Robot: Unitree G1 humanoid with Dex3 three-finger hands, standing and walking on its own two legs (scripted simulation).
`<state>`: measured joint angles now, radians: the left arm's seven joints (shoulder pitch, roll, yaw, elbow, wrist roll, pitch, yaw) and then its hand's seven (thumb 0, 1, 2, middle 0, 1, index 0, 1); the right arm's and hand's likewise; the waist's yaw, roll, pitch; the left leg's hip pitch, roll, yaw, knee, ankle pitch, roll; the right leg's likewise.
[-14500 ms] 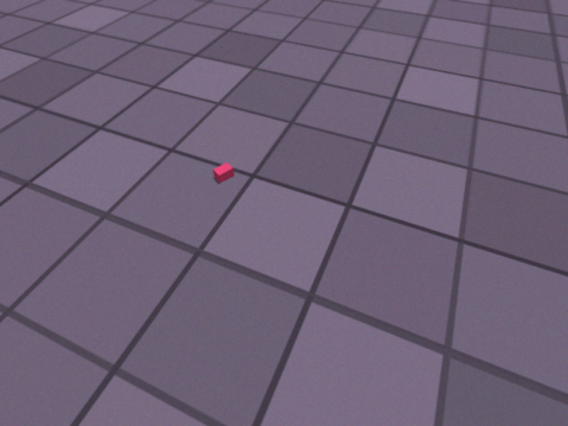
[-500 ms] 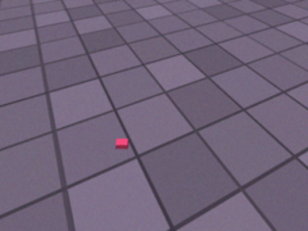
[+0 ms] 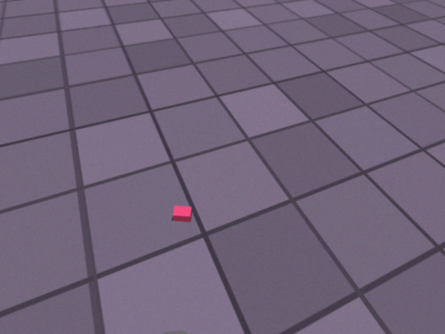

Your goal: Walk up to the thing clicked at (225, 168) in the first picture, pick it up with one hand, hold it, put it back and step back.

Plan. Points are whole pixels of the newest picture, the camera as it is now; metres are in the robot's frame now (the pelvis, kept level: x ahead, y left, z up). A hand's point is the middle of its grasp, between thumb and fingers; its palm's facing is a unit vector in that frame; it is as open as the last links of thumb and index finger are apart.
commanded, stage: walk up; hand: left
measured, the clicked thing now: (182, 213) +0.76 +0.21 -0.74
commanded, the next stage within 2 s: none
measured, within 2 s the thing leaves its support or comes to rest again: neither
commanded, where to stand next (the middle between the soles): +0.35 -0.01 m, yaw -2 degrees
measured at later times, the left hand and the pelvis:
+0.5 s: hand (115, 259) +0.28 +0.25 -0.12, palm faces -0.06 -0.91 -0.41, open 7.4 cm; pelvis +0.17 -0.02 -0.01, yaw -3 degrees
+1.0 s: hand (122, 232) +0.36 +0.27 -0.16, palm faces -0.10 -0.93 -0.34, open 7.4 cm; pelvis +0.29 +0.01 -0.01, yaw -4 degrees
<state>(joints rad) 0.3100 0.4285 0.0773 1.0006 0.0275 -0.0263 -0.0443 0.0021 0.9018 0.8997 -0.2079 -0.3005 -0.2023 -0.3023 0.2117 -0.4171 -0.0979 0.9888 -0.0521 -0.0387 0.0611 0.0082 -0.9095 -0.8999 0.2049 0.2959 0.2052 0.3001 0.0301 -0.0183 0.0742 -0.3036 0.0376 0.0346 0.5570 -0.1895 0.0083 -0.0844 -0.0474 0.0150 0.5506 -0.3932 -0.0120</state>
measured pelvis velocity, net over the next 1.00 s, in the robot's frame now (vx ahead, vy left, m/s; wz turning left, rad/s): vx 0.29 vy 0.01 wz -0.08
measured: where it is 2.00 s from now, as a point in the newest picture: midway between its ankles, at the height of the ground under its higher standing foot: (223, 309)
